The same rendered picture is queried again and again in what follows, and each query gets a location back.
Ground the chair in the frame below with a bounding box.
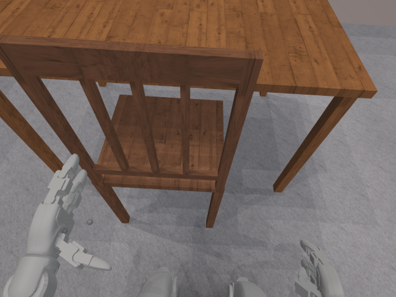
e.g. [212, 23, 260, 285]
[0, 34, 264, 228]

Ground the right robot hand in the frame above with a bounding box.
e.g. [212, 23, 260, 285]
[295, 239, 345, 297]

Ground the left robot hand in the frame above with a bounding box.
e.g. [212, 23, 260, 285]
[26, 153, 112, 271]

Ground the robot right thigh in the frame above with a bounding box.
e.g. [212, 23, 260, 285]
[227, 281, 267, 297]

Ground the left robot shin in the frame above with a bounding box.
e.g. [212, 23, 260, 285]
[157, 267, 170, 272]

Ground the robot left forearm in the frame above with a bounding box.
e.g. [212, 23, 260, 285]
[2, 254, 60, 297]

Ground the table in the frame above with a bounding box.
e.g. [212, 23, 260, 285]
[0, 0, 377, 192]

